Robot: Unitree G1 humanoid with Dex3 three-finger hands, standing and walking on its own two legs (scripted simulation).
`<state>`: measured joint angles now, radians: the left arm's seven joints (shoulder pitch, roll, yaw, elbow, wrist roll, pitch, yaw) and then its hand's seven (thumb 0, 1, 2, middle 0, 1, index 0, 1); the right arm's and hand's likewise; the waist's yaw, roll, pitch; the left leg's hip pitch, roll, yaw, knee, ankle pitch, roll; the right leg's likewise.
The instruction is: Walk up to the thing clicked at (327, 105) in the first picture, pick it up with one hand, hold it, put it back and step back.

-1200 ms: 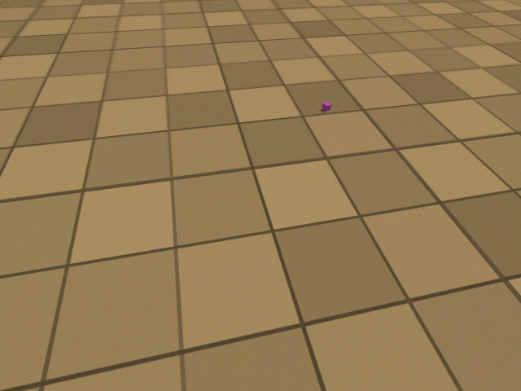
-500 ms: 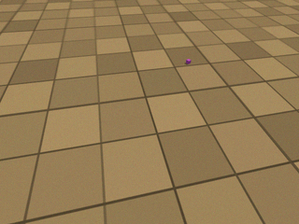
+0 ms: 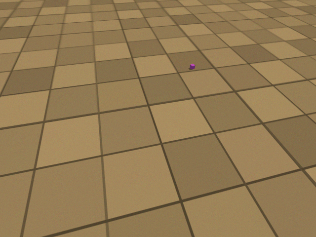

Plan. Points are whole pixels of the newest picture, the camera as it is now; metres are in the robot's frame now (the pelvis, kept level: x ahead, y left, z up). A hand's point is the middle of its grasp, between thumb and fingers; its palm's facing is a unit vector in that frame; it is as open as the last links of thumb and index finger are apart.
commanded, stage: walk up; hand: left
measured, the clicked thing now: (192, 66) +2.12 -0.47 -0.76
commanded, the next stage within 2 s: none
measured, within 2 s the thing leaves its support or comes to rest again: neither
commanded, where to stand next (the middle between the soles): +1.69 -0.56 m, yaw -19 degrees
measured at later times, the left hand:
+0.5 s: hand (113, 223) +0.21 +0.13 -0.14, palm faces -0.09 -0.92 -0.37, open 7.4 cm
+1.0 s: hand (147, 116) +0.65 +0.04 -0.14, palm faces -0.30 -0.88 -0.37, open 7.4 cm
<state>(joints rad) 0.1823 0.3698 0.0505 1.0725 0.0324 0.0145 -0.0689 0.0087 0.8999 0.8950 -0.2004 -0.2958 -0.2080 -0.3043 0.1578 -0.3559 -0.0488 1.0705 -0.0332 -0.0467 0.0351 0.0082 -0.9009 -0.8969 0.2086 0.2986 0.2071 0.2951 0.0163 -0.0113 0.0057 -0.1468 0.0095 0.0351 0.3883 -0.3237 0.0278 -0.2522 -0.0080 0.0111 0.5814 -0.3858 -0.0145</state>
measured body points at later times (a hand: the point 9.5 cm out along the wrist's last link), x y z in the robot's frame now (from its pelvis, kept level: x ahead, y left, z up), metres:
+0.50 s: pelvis +0.17 -0.15 -0.01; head +0.15 -0.17 +0.44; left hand +0.22 +0.17 -0.11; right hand +0.24 -0.47 -0.13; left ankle +0.24 -0.02 -0.68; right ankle +0.14 -0.23 -0.75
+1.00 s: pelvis +0.49 -0.21 -0.01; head +0.50 -0.21 +0.44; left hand +0.67 +0.08 -0.11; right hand +0.49 -0.54 -0.11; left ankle +0.52 -0.09 -0.75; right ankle +0.46 -0.35 -0.68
